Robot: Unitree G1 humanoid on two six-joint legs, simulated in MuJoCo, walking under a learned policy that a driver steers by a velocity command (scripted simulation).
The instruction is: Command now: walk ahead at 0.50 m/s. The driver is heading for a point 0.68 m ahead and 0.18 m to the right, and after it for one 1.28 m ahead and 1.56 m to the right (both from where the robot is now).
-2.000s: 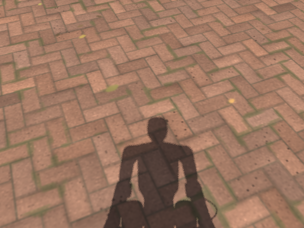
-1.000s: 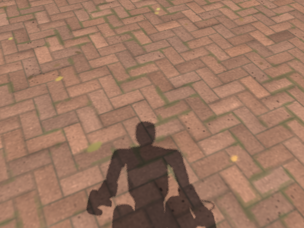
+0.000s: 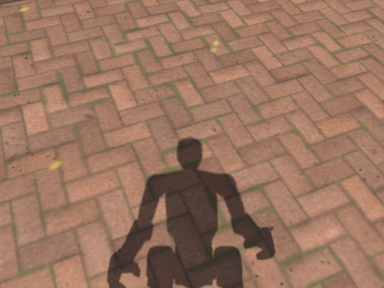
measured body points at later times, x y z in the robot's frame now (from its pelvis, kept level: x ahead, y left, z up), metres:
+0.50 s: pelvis +0.28 -0.05 -0.01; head +0.31 -0.06 +0.44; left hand +0.46 +0.19 -0.11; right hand +0.25 -0.32 -0.16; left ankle +0.10 +0.08 -0.67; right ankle +0.38 -0.15 -0.74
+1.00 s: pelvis +0.55 -0.02 -0.01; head +0.58 -0.01 +0.44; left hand +0.52 +0.25 -0.16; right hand +0.75 -0.27 -0.10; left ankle +0.68 +0.09 -0.74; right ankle +0.38 -0.15 -0.72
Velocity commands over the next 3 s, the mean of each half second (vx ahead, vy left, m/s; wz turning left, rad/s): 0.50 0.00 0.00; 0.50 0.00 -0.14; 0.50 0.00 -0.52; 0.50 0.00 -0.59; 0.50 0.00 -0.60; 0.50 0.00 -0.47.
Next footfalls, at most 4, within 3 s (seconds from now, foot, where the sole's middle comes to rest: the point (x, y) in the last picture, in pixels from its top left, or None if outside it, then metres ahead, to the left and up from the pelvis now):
0.44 right None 0.42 -0.15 -0.77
0.98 left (171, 222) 0.72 0.09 -0.77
1.52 right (253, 180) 0.91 -0.24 -0.77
2.00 left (242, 117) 1.27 -0.23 -0.77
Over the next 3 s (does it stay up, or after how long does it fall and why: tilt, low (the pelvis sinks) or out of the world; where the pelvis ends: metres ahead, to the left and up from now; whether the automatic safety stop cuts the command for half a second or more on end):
stays up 1.36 -0.67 0.00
